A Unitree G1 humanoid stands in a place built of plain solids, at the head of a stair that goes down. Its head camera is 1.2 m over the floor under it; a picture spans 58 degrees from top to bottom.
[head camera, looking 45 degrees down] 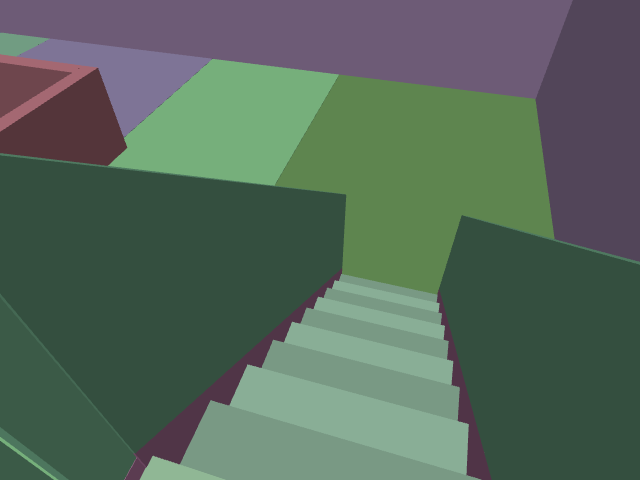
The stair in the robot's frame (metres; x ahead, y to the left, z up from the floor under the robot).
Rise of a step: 0.21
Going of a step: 0.26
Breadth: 0.88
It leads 16 degrees to the right of straight ahead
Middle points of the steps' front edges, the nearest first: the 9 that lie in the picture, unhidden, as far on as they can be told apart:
0.53 -0.06 -0.20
0.77 -0.13 -0.41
1.02 -0.20 -0.62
1.26 -0.27 -0.82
1.51 -0.34 -1.03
1.76 -0.41 -1.24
2.00 -0.48 -1.44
2.25 -0.55 -1.65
2.49 -0.62 -1.86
